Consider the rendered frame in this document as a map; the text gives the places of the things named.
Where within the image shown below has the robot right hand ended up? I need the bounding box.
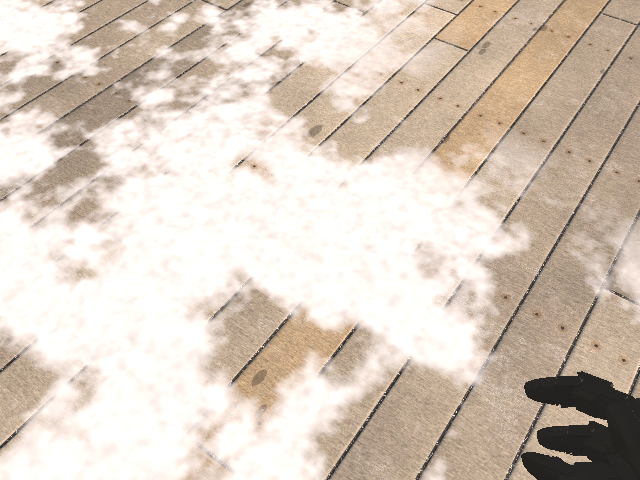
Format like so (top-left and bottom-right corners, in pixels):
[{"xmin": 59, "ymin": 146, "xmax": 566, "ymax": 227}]
[{"xmin": 521, "ymin": 371, "xmax": 640, "ymax": 480}]

